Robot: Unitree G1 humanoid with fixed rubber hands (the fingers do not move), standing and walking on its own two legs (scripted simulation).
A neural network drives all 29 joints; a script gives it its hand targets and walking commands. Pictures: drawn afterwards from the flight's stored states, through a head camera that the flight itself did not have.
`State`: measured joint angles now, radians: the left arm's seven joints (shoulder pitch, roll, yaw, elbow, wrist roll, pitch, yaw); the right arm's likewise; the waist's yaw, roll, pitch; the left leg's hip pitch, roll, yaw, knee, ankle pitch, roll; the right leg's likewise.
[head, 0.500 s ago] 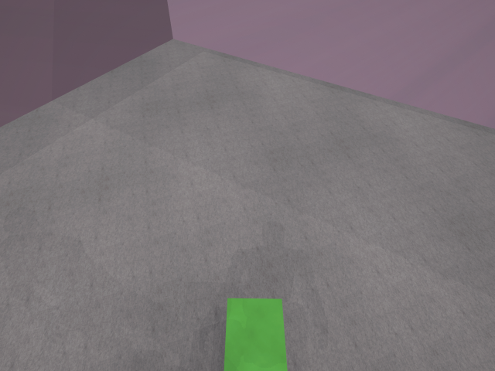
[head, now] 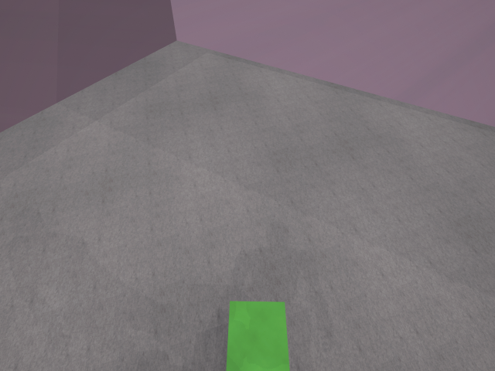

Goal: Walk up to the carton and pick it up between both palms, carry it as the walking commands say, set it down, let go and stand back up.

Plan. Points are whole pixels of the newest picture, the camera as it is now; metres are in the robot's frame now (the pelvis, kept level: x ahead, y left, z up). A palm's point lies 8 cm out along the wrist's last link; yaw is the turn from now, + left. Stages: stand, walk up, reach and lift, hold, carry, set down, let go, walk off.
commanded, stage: stand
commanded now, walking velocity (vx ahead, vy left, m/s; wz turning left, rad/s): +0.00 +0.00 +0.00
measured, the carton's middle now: (256, 349) +0.34 -0.02 -0.68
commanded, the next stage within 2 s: reach and lift in 0.36 s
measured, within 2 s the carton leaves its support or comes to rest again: neither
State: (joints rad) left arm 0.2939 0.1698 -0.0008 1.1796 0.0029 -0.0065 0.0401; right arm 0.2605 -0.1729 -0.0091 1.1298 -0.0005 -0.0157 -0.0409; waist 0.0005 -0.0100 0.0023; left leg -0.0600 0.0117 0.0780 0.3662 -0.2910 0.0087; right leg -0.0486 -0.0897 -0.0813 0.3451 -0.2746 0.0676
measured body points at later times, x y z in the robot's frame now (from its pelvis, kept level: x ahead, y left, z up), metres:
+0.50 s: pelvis -0.03 -0.01 -0.02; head -0.01 +0.00 +0.43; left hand +0.08 +0.23 -0.16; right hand +0.09 -0.23 -0.16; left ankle -0.06 +0.11 -0.74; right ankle -0.06 -0.15 -0.74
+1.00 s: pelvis -0.11 -0.02 -0.07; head +0.05 +0.01 +0.35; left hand +0.15 +0.21 -0.20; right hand +0.16 -0.21 -0.17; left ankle -0.06 +0.12 -0.74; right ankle -0.06 -0.16 -0.74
